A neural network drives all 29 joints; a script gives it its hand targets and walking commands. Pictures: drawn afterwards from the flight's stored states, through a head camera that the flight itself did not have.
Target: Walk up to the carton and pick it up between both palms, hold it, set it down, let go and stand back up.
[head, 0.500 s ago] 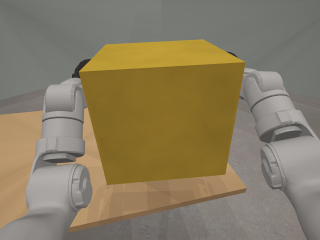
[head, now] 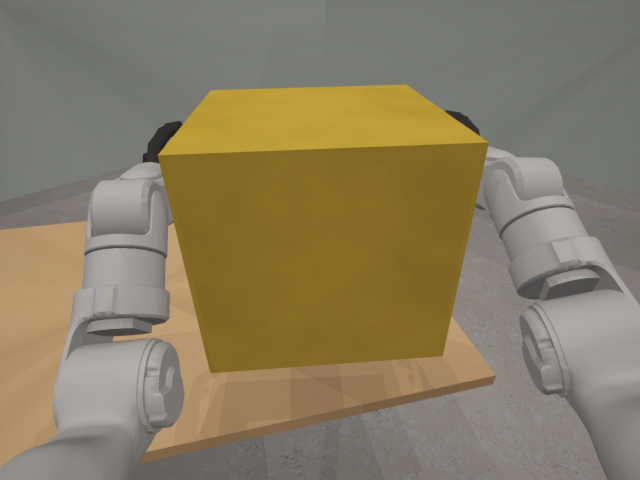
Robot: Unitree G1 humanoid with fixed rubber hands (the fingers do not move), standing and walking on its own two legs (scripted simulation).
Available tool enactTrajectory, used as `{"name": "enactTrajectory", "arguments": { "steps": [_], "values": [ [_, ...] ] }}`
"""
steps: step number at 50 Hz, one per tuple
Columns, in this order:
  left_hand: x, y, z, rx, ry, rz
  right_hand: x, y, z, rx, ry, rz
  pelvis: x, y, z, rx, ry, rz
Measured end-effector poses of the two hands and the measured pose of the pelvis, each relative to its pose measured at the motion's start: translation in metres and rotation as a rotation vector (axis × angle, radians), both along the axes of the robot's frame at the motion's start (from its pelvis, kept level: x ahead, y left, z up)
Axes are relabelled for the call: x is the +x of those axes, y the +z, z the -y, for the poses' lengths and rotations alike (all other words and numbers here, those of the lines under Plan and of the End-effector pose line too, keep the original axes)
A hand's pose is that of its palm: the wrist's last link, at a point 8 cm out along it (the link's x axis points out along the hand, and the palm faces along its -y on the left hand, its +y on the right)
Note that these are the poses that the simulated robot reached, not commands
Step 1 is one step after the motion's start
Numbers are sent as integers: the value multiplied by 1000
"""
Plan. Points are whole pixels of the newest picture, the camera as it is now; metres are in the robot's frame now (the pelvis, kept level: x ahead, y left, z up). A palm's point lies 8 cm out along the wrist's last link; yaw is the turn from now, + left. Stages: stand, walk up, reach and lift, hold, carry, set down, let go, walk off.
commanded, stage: hold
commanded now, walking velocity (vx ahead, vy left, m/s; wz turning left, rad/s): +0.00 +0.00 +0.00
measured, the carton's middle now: (318, 213) +0.37 +0.00 +0.24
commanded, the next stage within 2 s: none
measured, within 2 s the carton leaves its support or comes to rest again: neither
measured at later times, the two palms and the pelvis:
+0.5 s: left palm (161, 180) +0.37 +0.18 +0.29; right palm (463, 167) +0.38 -0.17 +0.30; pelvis +0.00 +0.00 +0.00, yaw +0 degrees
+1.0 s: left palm (160, 176) +0.37 +0.18 +0.30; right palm (465, 163) +0.37 -0.18 +0.31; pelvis +0.00 +0.00 +0.00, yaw +0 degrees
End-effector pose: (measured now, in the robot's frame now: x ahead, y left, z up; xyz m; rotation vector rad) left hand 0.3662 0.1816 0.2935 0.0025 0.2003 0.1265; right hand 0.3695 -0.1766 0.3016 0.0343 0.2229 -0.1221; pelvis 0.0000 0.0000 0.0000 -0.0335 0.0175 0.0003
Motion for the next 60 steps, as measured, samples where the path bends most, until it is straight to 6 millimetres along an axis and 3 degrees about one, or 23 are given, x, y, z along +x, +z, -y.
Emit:
{"name": "enactTrajectory", "arguments": {
  "steps": [12, 31, 60],
  "values": [
    [3, 8, -1, 2, -5, -4, 2, 11, -1, -1, -5, -7, -4, 0, 0, 1, -6, -13],
    [6, -5, -1, 28, -8, -12, 5, -6, -1, -12, 0, -16, 1, 0, -2, -3, -1, -17],
    [6, 5, -4, 15, 3, -8, 7, 3, -4, -6, 7, -15, 0, 0, -1, -2, -1, -14]
  ]
}}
